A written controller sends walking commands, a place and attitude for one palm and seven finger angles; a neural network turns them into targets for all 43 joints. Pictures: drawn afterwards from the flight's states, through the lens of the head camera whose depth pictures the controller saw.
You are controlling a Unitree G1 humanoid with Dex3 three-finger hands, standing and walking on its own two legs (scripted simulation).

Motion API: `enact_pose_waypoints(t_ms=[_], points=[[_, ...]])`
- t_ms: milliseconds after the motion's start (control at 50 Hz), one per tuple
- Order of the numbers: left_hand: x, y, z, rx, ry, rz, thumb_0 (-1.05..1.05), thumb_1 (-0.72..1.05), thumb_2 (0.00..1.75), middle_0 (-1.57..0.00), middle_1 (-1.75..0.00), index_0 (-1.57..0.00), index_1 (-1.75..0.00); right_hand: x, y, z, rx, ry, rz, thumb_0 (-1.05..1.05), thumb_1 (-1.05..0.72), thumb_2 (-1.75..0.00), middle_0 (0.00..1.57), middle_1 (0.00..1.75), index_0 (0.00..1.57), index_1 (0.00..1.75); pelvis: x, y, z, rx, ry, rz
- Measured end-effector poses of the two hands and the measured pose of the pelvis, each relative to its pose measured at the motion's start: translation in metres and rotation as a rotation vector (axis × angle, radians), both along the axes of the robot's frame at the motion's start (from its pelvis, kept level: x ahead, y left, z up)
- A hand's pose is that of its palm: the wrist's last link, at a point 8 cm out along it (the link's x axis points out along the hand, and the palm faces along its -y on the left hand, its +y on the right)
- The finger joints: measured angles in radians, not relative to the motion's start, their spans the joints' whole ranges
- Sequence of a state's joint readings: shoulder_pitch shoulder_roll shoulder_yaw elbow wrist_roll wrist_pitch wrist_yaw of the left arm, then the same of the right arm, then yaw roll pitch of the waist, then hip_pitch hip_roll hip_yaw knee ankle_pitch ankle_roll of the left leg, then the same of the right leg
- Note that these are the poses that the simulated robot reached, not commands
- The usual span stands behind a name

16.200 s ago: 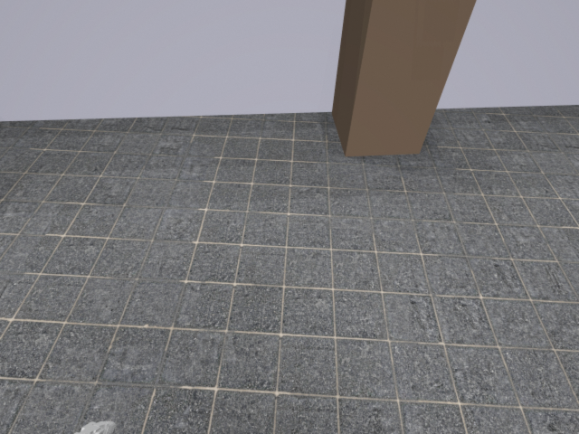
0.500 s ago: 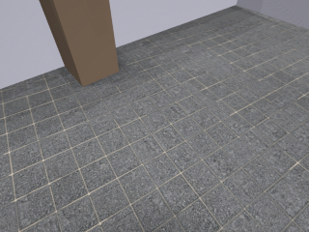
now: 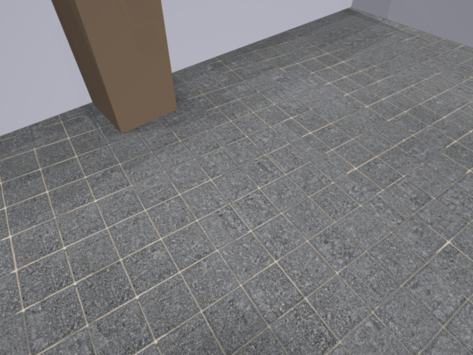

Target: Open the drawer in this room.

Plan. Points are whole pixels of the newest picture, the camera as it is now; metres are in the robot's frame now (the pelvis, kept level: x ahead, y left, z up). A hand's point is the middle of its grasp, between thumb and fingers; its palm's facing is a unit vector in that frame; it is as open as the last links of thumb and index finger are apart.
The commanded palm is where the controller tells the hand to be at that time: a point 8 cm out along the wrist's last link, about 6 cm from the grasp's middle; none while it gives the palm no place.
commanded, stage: turn or walk to find it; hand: left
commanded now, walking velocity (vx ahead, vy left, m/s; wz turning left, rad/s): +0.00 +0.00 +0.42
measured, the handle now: out of the picture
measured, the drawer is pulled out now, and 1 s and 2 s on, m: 0.00 0.00 0.00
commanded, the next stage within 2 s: stand and wait in 0.32 s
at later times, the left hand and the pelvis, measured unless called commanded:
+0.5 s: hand out of the picture +0.01 +0.21 -0.20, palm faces +0.16 -0.97 -0.20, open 7.4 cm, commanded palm none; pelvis +0.00 +0.01 -0.02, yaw +9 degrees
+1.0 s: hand out of the picture -0.04 +0.18 -0.19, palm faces +0.32 -0.93 -0.20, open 7.4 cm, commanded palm none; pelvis -0.02 -0.01 -0.02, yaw +18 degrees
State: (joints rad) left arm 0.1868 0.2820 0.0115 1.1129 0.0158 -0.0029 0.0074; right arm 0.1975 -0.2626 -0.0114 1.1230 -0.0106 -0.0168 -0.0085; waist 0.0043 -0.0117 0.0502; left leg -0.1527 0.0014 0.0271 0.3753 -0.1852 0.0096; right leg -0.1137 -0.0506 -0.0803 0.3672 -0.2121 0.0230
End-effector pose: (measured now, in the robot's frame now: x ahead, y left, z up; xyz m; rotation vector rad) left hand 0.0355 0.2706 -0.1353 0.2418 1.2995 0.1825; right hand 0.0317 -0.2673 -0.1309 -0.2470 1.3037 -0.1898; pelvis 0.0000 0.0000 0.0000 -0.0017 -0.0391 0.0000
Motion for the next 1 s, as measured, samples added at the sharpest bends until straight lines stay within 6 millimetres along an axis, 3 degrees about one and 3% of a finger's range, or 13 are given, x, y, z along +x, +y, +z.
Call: enact_pose_waypoints(t_ms=[80, 180, 300, 420, 540, 820, 920, 1000], points=[[0.008, 0.007, 0.003, 0.023, -0.023, 0.013, 0.0, 0.91, 0.9, -0.2, -0.3, -0.2, -0.3, 0.012, -0.004, 0.001, -0.011, -0.013, 0.026, 0.0, -0.91, -0.9, 0.2, 0.3, 0.2, 0.3, 0.0, 0.001, -0.002, 0.001, 0.012, 0.019], [0.007, 0.001, 0.001, 0.02, -0.038, 0.039, 0.0, 0.91, 0.9, -0.2, -0.3, -0.2, -0.3, 0.027, 0.004, -0.006, 0.017, -0.019, 0.064, 0.0, -0.91, -0.9, 0.2, 0.3, 0.19, 0.3, -0.001, -0.001, -0.005, 0.0, 0.027, 0.048], [-0.01, -0.013, -0.011, -0.016, -0.034, 0.09, 0.0, 0.91, 0.9, -0.2, -0.3, -0.2, -0.3, 0.043, 0.022, -0.017, 0.058, -0.027, 0.11, 0.0, -0.91, -0.9, 0.2, 0.3, 0.19, 0.3, -0.003, -0.002, -0.013, -0.016, 0.034, 0.094], [-0.031, -0.013, -0.034, -0.069, -0.015, 0.162, 0.0, 0.91, 0.9, -0.2, -0.3, -0.2, -0.3, 0.054, 0.043, -0.021, 0.047, -0.025, 0.16, 0.0, -0.91, -0.9, 0.2, 0.3, 0.2, 0.3, -0.003, 0.01, -0.024, -0.011, 0.023, 0.151], [-0.045, -0.019, -0.025, -0.086, 0.04, 0.181, 0.0, 0.91, 0.9, -0.2, -0.3, -0.2, -0.3, 0.051, 0.057, -0.012, 0.059, -0.026, 0.168, 0.0, -0.91, -0.9, 0.2, 0.3, 0.2, 0.3, -0.003, 0.011, -0.011, -0.011, 0.034, 0.163], [-0.063, -0.058, -0.013, -0.059, 0.009, 0.245, 0.0, 0.91, 0.9, -0.2, -0.3, -0.2, -0.3, 0.037, 0.027, -0.027, 0.105, 0.05, 0.153, 0.0, -0.91, -0.9, 0.2, 0.3, 0.2, 0.3, 0.0, -0.018, -0.011, 0.011, 0.019, 0.225], [-0.078, -0.058, -0.016, -0.07, -0.001, 0.294, 0.0, 0.91, 0.9, -0.2, -0.3, -0.2, -0.3, 0.045, 0.025, -0.023, 0.075, 0.062, 0.2, 0.01, -0.91, -0.9, 0.2, 0.3, 0.19, 0.3, -0.008, -0.015, -0.011, 0.013, 0.021, 0.275], [-0.097, -0.047, -0.027, -0.086, 0.003, 0.34, 0.0, 0.9, 0.9, -0.2, -0.3, -0.21, -0.3, 0.057, 0.036, -0.02, 0.045, 0.037, 0.26, 0.01, -0.91, -0.9, 0.2, 0.3, 0.19, 0.3, -0.017, -0.005, -0.017, 0.003, 0.027, 0.32]])
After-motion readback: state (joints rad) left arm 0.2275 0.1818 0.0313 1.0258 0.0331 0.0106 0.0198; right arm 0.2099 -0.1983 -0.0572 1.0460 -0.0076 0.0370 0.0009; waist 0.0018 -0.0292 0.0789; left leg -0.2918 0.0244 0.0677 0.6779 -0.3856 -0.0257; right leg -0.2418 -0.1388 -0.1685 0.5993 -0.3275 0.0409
